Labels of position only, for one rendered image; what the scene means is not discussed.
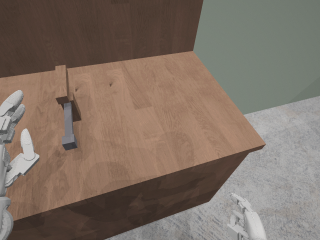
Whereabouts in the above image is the robot left hand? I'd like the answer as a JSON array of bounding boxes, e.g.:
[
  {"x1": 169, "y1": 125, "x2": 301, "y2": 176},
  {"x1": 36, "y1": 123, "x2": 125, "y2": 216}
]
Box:
[{"x1": 0, "y1": 90, "x2": 40, "y2": 197}]

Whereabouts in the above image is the tap lever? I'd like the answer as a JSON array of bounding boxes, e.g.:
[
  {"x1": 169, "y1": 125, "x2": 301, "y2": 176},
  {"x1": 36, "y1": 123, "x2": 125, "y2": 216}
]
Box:
[{"x1": 62, "y1": 102, "x2": 78, "y2": 151}]

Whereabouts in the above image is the robot left forearm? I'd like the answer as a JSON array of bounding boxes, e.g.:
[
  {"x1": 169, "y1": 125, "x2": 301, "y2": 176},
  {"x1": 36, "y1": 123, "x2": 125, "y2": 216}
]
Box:
[{"x1": 0, "y1": 196, "x2": 14, "y2": 240}]

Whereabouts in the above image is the counter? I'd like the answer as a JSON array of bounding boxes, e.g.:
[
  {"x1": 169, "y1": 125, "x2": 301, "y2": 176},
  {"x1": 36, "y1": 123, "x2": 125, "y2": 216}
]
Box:
[{"x1": 0, "y1": 0, "x2": 266, "y2": 240}]

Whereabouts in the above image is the robot right hand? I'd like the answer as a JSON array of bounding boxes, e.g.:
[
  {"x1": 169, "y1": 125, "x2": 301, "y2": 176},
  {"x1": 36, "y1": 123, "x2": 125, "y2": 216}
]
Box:
[{"x1": 227, "y1": 193, "x2": 267, "y2": 240}]

